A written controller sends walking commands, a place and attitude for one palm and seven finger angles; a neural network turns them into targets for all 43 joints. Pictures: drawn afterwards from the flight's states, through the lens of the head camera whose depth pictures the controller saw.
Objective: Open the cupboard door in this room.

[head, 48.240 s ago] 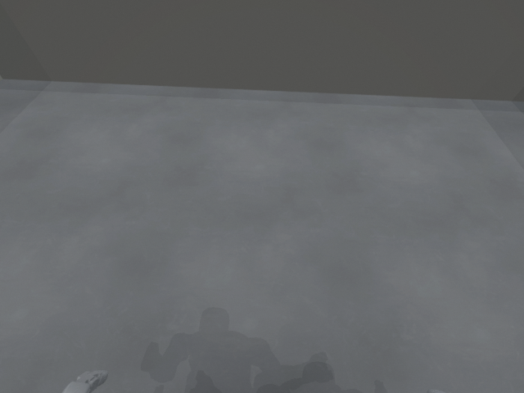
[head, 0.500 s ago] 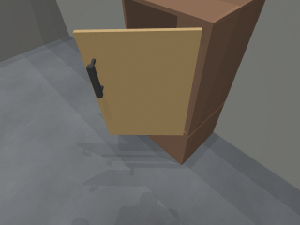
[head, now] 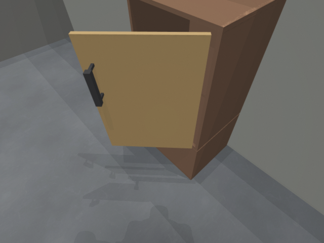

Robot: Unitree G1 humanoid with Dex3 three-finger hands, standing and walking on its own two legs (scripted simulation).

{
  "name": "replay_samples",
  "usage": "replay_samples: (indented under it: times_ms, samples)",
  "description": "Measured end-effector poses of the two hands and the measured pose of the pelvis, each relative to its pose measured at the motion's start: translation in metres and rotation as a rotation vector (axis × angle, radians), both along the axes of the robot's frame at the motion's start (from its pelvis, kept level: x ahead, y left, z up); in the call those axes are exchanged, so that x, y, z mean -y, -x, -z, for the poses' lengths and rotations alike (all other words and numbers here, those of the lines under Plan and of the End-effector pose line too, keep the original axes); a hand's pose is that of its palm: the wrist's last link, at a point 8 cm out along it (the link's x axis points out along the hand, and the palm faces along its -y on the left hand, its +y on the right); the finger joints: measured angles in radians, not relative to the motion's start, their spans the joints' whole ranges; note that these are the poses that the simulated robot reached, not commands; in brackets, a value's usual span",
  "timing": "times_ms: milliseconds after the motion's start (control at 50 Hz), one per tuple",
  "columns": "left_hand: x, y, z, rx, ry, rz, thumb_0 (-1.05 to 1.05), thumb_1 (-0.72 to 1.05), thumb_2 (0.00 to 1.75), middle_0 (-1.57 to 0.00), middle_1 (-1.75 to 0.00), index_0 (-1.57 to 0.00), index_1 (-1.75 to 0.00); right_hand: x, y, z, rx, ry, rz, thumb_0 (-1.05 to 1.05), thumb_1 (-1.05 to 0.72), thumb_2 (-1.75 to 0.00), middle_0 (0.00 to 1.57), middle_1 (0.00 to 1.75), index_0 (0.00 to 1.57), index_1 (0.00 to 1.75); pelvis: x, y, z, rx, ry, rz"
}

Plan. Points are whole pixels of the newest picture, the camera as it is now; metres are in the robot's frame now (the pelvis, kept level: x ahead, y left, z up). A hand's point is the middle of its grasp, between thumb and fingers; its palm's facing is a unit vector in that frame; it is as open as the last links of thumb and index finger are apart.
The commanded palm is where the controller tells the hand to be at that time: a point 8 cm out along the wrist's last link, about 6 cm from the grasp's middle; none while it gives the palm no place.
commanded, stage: shuffle to correct the standing spot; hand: left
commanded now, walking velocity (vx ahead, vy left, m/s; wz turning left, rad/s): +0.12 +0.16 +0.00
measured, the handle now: (95, 85) +0.59 +0.27 +0.04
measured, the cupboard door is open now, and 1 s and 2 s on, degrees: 44 44 44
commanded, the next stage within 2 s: come to a stop and stand still in 0.24 s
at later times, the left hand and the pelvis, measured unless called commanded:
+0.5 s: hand out of the picture +0.09 +0.21 -0.18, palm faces +0.06 -0.97 -0.25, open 7.3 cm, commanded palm none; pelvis +0.06 +0.02 -0.01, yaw +1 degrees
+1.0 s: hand out of the picture +0.06 +0.25 -0.17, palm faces +0.03 -0.97 -0.24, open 7.3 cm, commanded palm none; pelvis +0.04 +0.06 -0.01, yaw +1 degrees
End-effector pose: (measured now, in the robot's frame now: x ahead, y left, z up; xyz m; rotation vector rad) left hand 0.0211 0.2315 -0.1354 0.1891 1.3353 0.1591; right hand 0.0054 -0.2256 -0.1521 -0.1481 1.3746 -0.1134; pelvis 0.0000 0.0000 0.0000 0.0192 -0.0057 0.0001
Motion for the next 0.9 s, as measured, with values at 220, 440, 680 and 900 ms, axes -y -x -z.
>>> replay_samples:
  times_ms: [220,440,680,900]
  samples:
    - [-0.011,0.021,0.015,-0.055,0.041,-0.107,0.01,0.91,0.9,-0.2,-0.3,-0.21,-0.3,-0.01,-0.016,-0.005,-0.04,0.038,-0.037,0.0,-0.91,-0.9,0.2,0.3,0.2,0.3,-0.017,-0.024,0.006,-0.002,0.017,-0.035]
    - [-0.026,-0.037,0.009,-0.043,0.006,-0.057,0.01,0.91,0.9,-0.2,-0.3,-0.2,-0.3,-0.045,-0.024,0.006,-0.068,-0.027,0.001,0.0,-0.91,-0.9,0.2,0.3,0.2,0.3,-0.029,-0.052,0.008,-0.014,-0.016,-0.014]
    - [-0.028,-0.081,0.011,0.086,-0.014,-0.054,0.0,0.94,0.9,-0.2,-0.3,-0.2,-0.3,-0.036,-0.067,0.007,-0.027,0.004,0.012,0.02,-0.93,-0.9,0.2,0.3,0.21,0.3,-0.027,-0.06,0.01,-0.001,-0.007,-0.048]
    - [-0.049,-0.048,0.013,0.04,0.003,-0.012,0.01,0.92,0.9,-0.2,-0.3,-0.2,-0.3,-0.042,-0.085,-0.004,0.144,0.031,0.013,0.01,-0.91,-0.9,0.2,0.3,0.2,0.3,-0.05,-0.043,0.01,0.016,0.015,-0.016]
